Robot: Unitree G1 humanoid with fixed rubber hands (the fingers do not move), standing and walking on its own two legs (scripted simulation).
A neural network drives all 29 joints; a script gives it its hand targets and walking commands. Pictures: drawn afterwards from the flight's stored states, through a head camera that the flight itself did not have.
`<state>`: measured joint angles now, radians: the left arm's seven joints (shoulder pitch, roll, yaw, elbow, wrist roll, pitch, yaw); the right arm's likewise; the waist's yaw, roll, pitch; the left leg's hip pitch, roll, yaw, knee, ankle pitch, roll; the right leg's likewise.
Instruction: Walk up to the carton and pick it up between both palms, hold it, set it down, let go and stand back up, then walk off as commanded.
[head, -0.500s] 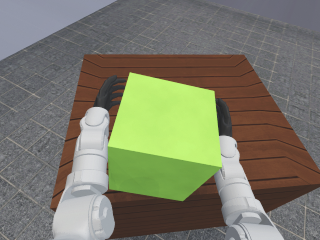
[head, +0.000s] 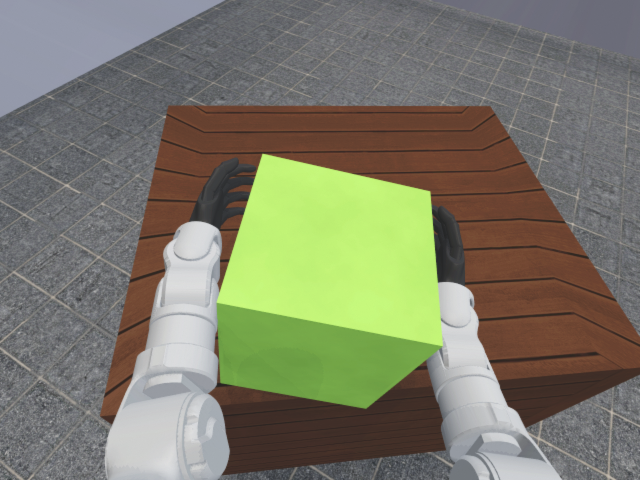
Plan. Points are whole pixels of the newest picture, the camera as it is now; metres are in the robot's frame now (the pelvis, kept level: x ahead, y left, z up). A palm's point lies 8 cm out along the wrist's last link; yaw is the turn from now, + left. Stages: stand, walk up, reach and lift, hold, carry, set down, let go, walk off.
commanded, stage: set down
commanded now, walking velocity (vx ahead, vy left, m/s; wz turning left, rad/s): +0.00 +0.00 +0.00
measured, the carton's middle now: (319, 292) +0.34 -0.02 +0.02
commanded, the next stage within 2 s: none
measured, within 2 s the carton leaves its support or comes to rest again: rests again in 0.32 s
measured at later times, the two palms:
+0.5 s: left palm (203, 221) +0.42 +0.12 +0.08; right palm (438, 270) +0.34 -0.17 +0.06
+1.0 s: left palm (205, 248) +0.42 +0.12 +0.03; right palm (430, 288) +0.34 -0.18 +0.01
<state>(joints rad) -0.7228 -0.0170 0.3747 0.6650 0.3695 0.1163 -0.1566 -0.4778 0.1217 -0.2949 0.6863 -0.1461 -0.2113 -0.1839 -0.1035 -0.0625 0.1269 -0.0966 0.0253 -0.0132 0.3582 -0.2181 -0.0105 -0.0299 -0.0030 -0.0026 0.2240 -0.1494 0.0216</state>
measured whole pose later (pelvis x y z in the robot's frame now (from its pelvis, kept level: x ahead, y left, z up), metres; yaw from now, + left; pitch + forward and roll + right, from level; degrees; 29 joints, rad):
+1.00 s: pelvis +0.00 +0.00 +0.00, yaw +0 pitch +7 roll -1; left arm -0.72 0.05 0.36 0.97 0.22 -0.13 -0.02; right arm -0.58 0.09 -0.35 1.04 -0.11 -0.40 -0.22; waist -0.10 -0.03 0.01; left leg -0.29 0.03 -0.01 0.37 -0.20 -0.01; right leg -0.23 0.00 0.00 0.24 -0.13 0.02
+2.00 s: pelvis -0.04 +0.00 -0.01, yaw +0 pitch +5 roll -1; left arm -0.60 0.16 0.22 1.02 -0.01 -0.16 -0.06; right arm -0.35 -0.02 -0.07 0.84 0.17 -0.34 -0.25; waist -0.10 -0.02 -0.03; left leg -0.34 0.03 -0.01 0.42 -0.16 -0.01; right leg -0.29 0.00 0.00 0.33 -0.12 0.02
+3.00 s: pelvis -0.03 +0.00 +0.00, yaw +0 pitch -5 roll -1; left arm 0.14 0.27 0.10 0.25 -0.19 0.01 -0.10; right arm 0.36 -0.04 -0.02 0.07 0.16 -0.09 -0.19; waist -0.05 0.00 0.07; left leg -0.13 0.03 -0.01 0.42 -0.21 -0.01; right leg -0.08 0.00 0.00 0.33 -0.17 0.02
